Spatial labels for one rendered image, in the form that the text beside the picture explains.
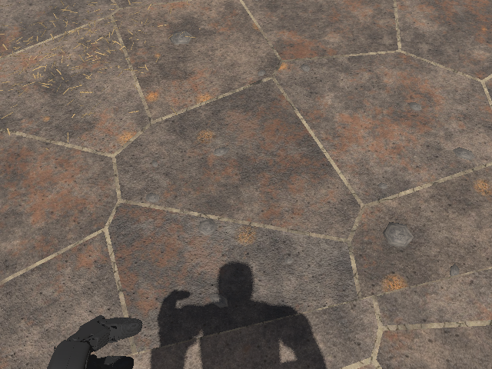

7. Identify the robot left hand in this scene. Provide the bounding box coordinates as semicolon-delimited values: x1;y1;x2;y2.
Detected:
47;315;143;369

